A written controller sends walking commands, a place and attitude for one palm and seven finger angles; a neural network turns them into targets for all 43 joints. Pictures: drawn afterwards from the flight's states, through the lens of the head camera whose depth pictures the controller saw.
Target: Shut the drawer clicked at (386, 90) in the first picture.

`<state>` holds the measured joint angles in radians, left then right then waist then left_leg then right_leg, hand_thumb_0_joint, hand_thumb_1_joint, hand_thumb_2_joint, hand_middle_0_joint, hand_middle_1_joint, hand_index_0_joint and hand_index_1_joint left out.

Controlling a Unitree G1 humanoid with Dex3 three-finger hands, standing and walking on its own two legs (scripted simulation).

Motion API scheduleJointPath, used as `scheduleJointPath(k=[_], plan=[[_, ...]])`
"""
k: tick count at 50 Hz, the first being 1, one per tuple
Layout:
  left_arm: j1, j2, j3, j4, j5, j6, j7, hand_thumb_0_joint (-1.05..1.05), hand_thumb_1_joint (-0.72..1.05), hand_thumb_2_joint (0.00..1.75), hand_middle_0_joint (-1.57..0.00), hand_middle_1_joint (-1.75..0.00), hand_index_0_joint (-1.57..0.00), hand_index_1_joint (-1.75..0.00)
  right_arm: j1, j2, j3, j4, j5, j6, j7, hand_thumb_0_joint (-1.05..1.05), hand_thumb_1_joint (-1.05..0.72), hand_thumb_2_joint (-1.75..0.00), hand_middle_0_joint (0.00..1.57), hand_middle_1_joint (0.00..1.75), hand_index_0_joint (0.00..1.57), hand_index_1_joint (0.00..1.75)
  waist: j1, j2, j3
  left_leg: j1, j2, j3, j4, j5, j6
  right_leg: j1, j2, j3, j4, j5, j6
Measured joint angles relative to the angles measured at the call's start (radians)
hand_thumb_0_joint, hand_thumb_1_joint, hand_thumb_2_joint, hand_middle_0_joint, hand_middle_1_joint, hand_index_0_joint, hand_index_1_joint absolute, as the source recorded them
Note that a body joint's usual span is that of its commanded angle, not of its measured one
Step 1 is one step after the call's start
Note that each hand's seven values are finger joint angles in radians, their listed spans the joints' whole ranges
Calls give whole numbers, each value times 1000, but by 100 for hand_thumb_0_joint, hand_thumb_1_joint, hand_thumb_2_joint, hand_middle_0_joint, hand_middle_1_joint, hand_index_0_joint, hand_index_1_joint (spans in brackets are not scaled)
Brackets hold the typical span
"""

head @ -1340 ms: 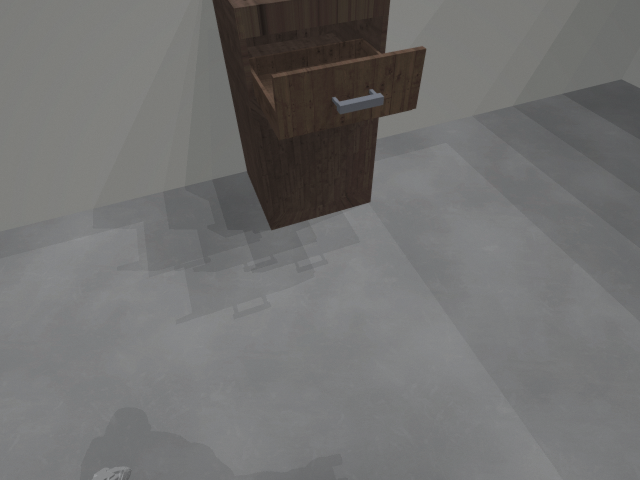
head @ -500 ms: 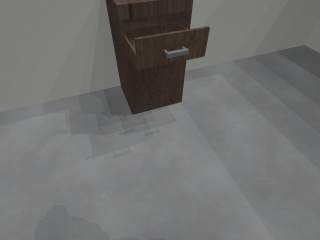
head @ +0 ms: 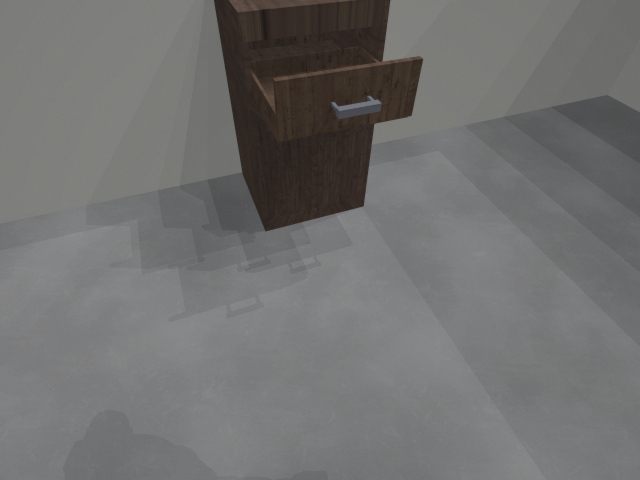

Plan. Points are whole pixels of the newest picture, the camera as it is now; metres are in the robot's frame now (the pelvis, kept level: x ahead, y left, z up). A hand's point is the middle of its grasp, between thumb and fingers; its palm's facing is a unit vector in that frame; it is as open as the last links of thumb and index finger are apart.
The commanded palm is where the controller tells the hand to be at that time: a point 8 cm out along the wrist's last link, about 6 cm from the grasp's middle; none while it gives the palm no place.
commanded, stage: look at it before walking up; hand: left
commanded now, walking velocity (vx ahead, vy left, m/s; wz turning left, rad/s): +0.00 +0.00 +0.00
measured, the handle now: (355, 105) +1.07 -0.03 -0.06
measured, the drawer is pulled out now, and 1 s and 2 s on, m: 0.27 0.27 0.27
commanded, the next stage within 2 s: walk to a spot facing it in 0.10 s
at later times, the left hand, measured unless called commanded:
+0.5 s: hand out of the picture +0.05 +0.22 -0.18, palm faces -0.09 -0.95 -0.29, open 7.4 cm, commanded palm none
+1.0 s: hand out of the picture +0.06 +0.18 -0.16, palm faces -0.21 -0.95 -0.21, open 7.4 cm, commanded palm none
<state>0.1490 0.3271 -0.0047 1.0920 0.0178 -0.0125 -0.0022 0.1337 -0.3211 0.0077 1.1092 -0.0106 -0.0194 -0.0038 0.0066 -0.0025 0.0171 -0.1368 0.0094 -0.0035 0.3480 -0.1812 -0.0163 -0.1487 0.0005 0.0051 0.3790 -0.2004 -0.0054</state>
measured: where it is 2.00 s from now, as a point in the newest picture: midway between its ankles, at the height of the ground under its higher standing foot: (380, 440)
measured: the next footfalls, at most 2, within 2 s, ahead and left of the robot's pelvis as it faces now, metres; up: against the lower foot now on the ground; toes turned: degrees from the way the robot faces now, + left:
left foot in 1.10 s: +0.17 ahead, +0.09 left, +0.00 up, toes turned -25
right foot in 1.66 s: +0.30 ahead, -0.22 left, +0.00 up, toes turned -51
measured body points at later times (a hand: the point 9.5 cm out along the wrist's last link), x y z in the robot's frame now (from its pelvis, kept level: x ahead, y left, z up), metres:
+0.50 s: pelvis -0.01 -0.01 -0.01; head +0.00 -0.01 +0.43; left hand +0.06 +0.27 -0.15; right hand +0.05 -0.27 -0.16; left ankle +0.01 +0.13 -0.75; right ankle +0.00 -0.11 -0.74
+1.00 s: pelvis +0.04 -0.01 +0.00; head +0.06 -0.02 +0.45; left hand +0.07 +0.23 -0.15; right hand +0.07 -0.28 -0.13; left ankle +0.10 +0.12 -0.70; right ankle -0.01 -0.10 -0.75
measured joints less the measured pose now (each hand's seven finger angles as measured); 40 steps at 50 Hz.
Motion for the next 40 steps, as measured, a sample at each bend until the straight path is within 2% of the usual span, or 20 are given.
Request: scheduleJointPath(k=[13, 17, 23, 26, 28, 29, 31, 34, 40], plan=[[14, -2, -1, 7, 0, 2, -1, 1, 90, 90, -20, -30, -21, -30, 1, 0, 1, 8, 0, 1, 0, 1, -90, -90, 20, 30, 20, 29, 5, -1, 5, 5, -1, 4, -8, 3, 2, 5, -1, 4, -11, 6, 3], [28, -9, 10, -11, 0, 20, 4, 1, 90, 90, -20, -30, -21, -30, -2, 9, -7, -15, -1, 6, -11, 1, -90, -90, 20, 30, 20, 29, 15, -2, 8, -13, 8, 31, 26, -16, 1, -27, 8, 31, 27, -3, 3], [65, -39, 28, -66, 5, 56, -1, 0, 90, 90, -20, -30, -20, -30, 18, 58, -25, -89, -3, 21, -18, 1, -90, -90, 20, 30, 20, 29, 18, -19, 26, -57, 19, 93, 116, -65, -1, -123, 23, 87, 174, -55, 1], [83, -59, 38, -97, 6, 66, -7, 0, 90, 90, -20, -30, -20, -30, 29, 82, -34, -116, -4, 28, -16, 1, -90, -90, 20, 30, 20, 29, 29, -24, 47, -71, 31, 134, 173, -96, -7, -175, 6, 43, 302, -143, 11], [102, -79, 45, -114, 8, 64, -12, 0, 90, 90, -20, -30, -20, -30, 37, 88, -41, -129, -7, 34, -13, 1, -90, -90, 20, 30, 20, 29, 35, -7, 57, -87, 57, 153, 236, -131, -19, -172, 2, 5, 306, -135, 6], [111, -93, 46, -120, 11, 58, -14, 0, 90, 90, -20, -30, -20, -30, 43, 85, -45, -132, -5, 39, -11, 1, -90, -90, 20, 30, 20, 30, 31, 19, 59, -110, 82, 147, 292, -164, -14, -172, 22, -9, 309, -124, -16], [132, -116, 44, -134, 12, 44, -11, 0, 90, 90, -20, -30, -21, -30, 55, 86, -51, -130, -5, 59, -7, 1, -90, -90, 20, 30, 20, 29, 29, 38, 49, -195, 76, 87, 478, -276, -17, -179, 41, -21, 308, -128, -55], [164, -148, 43, -141, 7, 31, -5, 0, 90, 90, -20, -30, -21, -30, 62, 85, -57, -126, -9, 64, 5, 1, -90, -90, 20, 30, 20, 29, 36, 45, 41, -295, 52, 31, 677, -220, -20, -148, 61, -9, 215, -82, -73], [233, -175, 46, -128, 6, 0, -11, 0, 90, 90, -20, -30, -21, -30, 66, 87, -72, -146, -18, 41, 14, 1, -90, -90, 20, 30, 20, 29, 40, 24, 7, -359, 52, 21, 699, -116, -42, -98, 77, 60, 52, 3, -75]])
